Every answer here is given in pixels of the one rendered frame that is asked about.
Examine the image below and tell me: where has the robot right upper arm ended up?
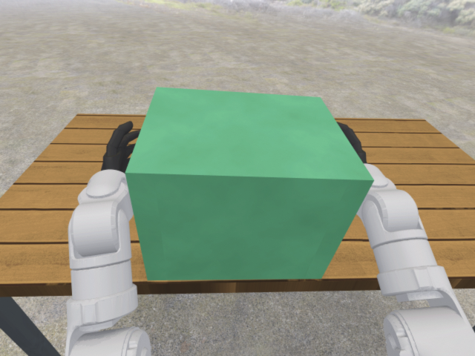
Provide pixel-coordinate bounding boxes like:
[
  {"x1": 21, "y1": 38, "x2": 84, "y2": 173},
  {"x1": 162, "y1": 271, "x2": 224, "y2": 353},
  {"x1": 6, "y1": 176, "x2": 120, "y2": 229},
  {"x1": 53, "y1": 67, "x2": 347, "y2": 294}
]
[{"x1": 384, "y1": 306, "x2": 475, "y2": 356}]

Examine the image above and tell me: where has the carton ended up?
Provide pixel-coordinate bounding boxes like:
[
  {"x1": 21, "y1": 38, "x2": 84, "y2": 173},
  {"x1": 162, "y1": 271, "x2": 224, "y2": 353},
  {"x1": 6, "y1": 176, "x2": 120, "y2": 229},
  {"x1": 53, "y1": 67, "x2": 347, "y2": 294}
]
[{"x1": 125, "y1": 87, "x2": 374, "y2": 280}]

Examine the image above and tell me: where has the robot left hand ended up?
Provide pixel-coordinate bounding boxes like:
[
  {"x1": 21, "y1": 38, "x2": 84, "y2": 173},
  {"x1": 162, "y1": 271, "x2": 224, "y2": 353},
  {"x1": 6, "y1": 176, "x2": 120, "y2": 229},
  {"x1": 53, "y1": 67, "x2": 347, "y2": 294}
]
[{"x1": 101, "y1": 121, "x2": 141, "y2": 174}]

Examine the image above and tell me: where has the robot left upper arm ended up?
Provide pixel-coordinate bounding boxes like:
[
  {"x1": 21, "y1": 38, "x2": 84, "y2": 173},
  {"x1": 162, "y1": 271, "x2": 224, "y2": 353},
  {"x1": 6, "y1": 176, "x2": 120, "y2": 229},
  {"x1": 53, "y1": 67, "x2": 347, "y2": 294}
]
[{"x1": 70, "y1": 326, "x2": 151, "y2": 356}]

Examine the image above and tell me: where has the right robot forearm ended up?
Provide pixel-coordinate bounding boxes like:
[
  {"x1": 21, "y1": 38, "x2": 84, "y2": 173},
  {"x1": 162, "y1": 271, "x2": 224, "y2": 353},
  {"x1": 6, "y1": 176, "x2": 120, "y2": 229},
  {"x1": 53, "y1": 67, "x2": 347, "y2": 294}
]
[{"x1": 357, "y1": 163, "x2": 475, "y2": 339}]

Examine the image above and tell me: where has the robot right hand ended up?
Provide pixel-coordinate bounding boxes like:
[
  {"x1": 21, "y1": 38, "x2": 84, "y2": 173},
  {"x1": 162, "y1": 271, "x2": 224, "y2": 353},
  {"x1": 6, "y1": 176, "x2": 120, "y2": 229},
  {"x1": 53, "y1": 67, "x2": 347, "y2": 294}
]
[{"x1": 337, "y1": 122, "x2": 367, "y2": 164}]

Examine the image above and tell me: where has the table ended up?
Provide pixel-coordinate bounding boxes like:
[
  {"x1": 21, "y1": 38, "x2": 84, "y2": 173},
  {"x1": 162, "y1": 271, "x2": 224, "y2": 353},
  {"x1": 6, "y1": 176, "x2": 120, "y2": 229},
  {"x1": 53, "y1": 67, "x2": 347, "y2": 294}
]
[{"x1": 0, "y1": 113, "x2": 475, "y2": 356}]

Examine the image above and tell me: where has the left robot forearm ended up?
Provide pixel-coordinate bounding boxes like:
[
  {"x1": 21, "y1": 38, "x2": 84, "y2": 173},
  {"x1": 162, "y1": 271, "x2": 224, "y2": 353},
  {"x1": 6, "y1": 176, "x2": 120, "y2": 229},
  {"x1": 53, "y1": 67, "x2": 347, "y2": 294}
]
[{"x1": 65, "y1": 169, "x2": 138, "y2": 356}]

